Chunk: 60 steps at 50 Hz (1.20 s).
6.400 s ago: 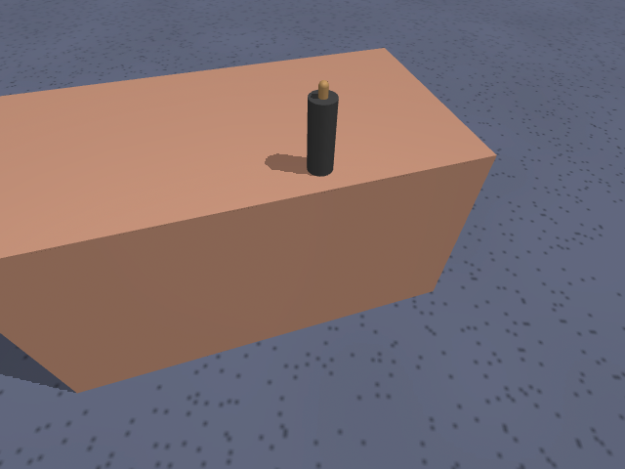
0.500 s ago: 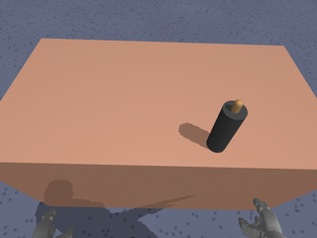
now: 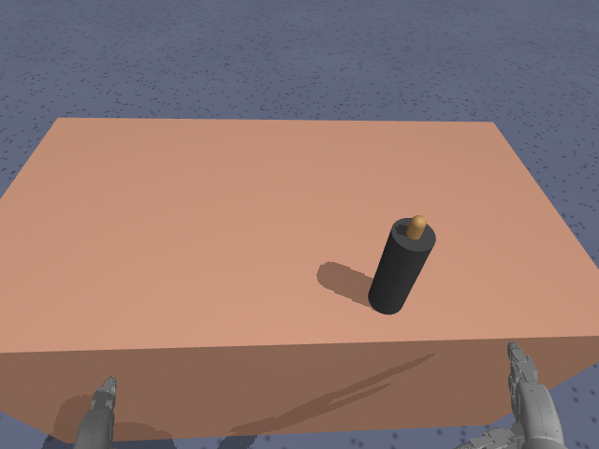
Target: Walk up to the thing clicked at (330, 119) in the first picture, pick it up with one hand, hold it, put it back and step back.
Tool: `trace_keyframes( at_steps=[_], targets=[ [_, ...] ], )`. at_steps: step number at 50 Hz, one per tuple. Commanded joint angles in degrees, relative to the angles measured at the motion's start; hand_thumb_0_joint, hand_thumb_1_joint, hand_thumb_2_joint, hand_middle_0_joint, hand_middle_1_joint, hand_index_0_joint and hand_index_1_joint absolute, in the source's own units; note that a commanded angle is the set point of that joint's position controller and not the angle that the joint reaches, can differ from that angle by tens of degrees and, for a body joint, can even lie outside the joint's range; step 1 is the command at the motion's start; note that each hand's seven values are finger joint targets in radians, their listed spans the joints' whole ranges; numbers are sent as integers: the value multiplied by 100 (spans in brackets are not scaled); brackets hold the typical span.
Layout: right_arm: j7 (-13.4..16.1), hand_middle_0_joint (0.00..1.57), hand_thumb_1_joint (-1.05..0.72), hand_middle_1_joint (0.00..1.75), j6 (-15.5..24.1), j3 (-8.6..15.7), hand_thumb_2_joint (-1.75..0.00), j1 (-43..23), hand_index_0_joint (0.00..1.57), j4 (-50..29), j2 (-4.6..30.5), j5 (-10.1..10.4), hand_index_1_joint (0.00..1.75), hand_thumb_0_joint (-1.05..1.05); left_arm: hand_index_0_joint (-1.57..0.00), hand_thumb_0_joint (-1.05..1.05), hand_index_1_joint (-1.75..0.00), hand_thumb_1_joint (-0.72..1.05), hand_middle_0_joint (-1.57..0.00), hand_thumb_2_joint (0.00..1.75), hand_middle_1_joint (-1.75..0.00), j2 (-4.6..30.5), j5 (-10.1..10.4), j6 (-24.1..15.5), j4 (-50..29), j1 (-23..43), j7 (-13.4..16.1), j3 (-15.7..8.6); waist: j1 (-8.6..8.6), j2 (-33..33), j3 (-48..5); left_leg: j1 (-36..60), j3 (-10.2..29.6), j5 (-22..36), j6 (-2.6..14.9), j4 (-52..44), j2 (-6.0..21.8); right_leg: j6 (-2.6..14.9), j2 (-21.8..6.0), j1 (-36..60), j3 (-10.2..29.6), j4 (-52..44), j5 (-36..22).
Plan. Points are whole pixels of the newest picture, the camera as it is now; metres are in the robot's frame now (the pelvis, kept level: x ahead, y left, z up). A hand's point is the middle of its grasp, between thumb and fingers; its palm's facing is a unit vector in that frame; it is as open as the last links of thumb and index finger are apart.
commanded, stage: rise first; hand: right
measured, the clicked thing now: (400, 264) +0.40 -0.18 -0.02
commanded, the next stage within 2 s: go down in 0.82 s
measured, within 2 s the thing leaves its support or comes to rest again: neither
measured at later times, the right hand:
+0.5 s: hand (509, 408) +0.17 -0.25 +0.01, palm faces +0.26 +0.90 -0.35, open 17.7 cm
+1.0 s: hand (523, 415) +0.16 -0.25 +0.03, palm faces +0.28 +0.88 -0.37, open 17.6 cm
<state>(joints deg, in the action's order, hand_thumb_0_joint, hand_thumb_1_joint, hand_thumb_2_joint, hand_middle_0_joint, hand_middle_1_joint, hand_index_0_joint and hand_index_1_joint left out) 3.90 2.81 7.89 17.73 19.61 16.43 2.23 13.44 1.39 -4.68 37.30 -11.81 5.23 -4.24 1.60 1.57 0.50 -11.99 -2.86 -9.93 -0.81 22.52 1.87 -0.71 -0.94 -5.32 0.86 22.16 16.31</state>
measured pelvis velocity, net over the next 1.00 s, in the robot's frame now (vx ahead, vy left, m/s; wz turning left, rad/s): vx -0.02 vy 0.00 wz -0.01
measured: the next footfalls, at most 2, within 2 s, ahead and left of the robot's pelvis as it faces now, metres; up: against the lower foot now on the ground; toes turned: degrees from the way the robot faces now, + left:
none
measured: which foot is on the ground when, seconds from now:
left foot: down 0.00-1.00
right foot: down 0.00-1.00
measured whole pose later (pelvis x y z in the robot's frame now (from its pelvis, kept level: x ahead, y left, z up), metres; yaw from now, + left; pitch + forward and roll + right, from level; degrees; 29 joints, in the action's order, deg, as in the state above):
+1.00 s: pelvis -0.02 +0.00 +0.00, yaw -1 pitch -3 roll +0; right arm 1.5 11.1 12.6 25.1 3.2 16.5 1.7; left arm 12.7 0.0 -7.2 40.5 -11.4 2.9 -7.8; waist 2.1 2.1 2.8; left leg -10.2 -3.4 -8.4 -0.8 21.9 2.4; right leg -0.6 -0.5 -4.2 1.5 22.3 14.8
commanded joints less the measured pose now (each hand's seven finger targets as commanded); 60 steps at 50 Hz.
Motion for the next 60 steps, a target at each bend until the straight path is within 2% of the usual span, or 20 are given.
trace_keyframes(
  at_steps=[1,4,8,9,18,25,28,30,32,35,38,40,42,45,47,48,49,54,56,60],
  targets=[
    [44,4,61,6,308,564,-3,-74,5,-1259,1074,23,6,0,-5,0,-4,-53,-5,4,-5,783,6,-228,-796,342,-42,-265,28,53,-430,839,-178,1163,118,-157,-95,74,120,-457,-217,-355,-1715],
    [16,4,61,6,350,634,-4,-5,5,-1591,1061,41,6,0,-5,0,-5,-53,-5,4,-5,882,-2,-237,-759,238,-73,-458,4,149,-454,883,-196,1232,126,-150,-105,59,99,-364,-195,-356,-1811],
    [0,4,61,6,441,623,-4,-3,5,-1926,993,24,6,0,-5,0,-5,-54,-5,5,-5,722,-17,-270,-994,513,-104,-314,47,8,-458,966,-201,1051,115,-209,-86,94,112,-333,-184,-388,-1599],
    [16,4,61,6,457,722,-4,-57,5,-1939,1067,28,6,0,-5,0,-5,-54,-5,5,-5,929,-20,-275,-1039,443,-64,-538,-47,-47,-506,934,-191,1111,107,-216,-92,101,107,-244,-186,-381,-1642],
    [-43,4,61,6,660,700,-4,180,5,-2483,969,14,6,0,-5,0,-5,-54,-5,5,-5,618,-33,-347,-866,365,-138,-329,58,63,-340,957,-220,806,130,-261,-90,88,110,-349,-177,-459,-1377],
    [-60,4,61,6,810,871,-4,348,5,-2597,1056,19,6,0,-4,0,-5,-55,-5,6,-5,968,-51,-420,-897,378,-115,-707,17,-83,-334,954,-225,714,115,-305,-77,115,125,-360,-170,-457,-1271],
    [-83,4,61,6,897,794,-4,251,5,-2693,975,28,6,0,-4,0,-5,-55,-5,6,-5,560,-31,-442,-707,449,-175,-379,100,26,-101,899,-227,526,128,-332,-79,119,126,-501,-169,-499,-1084],
    [-77,4,61,6,914,876,-4,198,5,-2762,1076,26,6,0,-4,0,-5,-55,-5,7,-5,871,-43,-457,-682,470,-136,-683,23,108,-191,860,-206,516,126,-330,-73,115,143,-439,-188,-505,-1038],
    [-97,4,61,6,958,862,-4,271,5,-2754,1030,-6,6,0,-4,0,-5,-55,-5,7,-5,651,-54,-475,-740,436,-162,-474,10,15,-260,888,-210,560,122,-324,-73,122,143,-376,-172,-474,-1108],
    [-82,4,61,6,992,1019,-4,202,5,-2763,1190,25,6,0,-4,0,-6,-55,-5,7,-5,991,-56,-508,-707,580,-124,-780,32,62,-158,839,-200,432,112,-358,-56,127,174,-440,-181,-497,-963],
    [-122,4,60,6,1046,842,-5,534,5,-2670,917,10,6,0,-4,0,-6,-57,-5,8,-5,496,-50,-520,-633,380,-198,-412,88,-29,-92,883,-235,366,120,-367,-71,137,160,-528,-179,-516,-929],
    [-103,4,61,6,1075,942,-5,459,5,-2740,1066,10,6,0,-4,0,-6,-56,-5,8,-5,856,-48,-543,-831,436,-166,-680,52,-72,-254,935,-242,494,133,-334,-83,125,133,-440,-156,-522,-1064],
    [-144,4,60,6,1112,856,-5,422,5,-2818,971,15,6,0,-4,0,-6,-56,-5,8,-5,599,-45,-527,-640,430,-208,-461,87,11,-156,884,-229,497,124,-342,-60,129,165,-454,-190,-487,-1059],
    [-114,4,60,6,1131,1105,-5,335,5,-2840,1191,23,6,0,-4,0,-6,-56,-5,9,-5,872,-55,-553,-684,477,-174,-693,72,-57,-199,889,-235,391,119,-361,-61,137,165,-444,-169,-515,-945],
    [-192,4,54,6,1261,830,-6,238,5,-3171,657,-36,6,0,-4,0,-7,-57,-6,9,-6,520,-195,-575,-522,822,-261,-379,-56,-29,-252,645,-191,226,88,-283,-116,165,171,-610,-90,-396,-655],
    [-89,4,50,6,1160,1331,-7,261,5,-2417,1385,10,6,0,-7,0,-4,-49,-6,1,-5,848,-39,-582,-434,539,-159,-773,100,-12,-1,800,-221,118,106,-395,-49,164,184,-647,-158,-527,-647],
    [-180,4,58,6,1272,1023,-5,339,5,-2863,811,-53,6,0,-5,0,-5,-54,-5,4,-5,628,-195,-568,-249,734,-254,-531,-55,73,-164,571,-178,80,92,-266,-98,159,190,-669,-86,-404,-489],
    [-357,4,56,5,1513,1672,-4,-590,5,-2385,1374,149,5,0,-5,0,-5,-54,-5,4,-5,746,-174,-582,-379,846,-155,-614,-168,-228,-496,581,-70,341,19,-203,-20,218,249,-641,-84,-166,-630],
    [-572,4,56,5,1582,1702,-5,-1125,5,-2061,1419,336,5,0,-5,0,-5,-55,-5,4,-4,948,-133,-603,-368,867,-63,-735,-273,-289,-519,466,-73,312,17,-183,-32,222,233,-647,-43,-153,-558],
    [-1145,4,56,5,1632,1894,-4,-1814,5,-1417,1827,630,5,0,-5,0,-4,-54,-5,4,-4,684,-56,-589,149,833,40,-417,-230,170,-586,347,-15,380,50,-73,3,196,259,-763,-20,-80,-566]
  ],
)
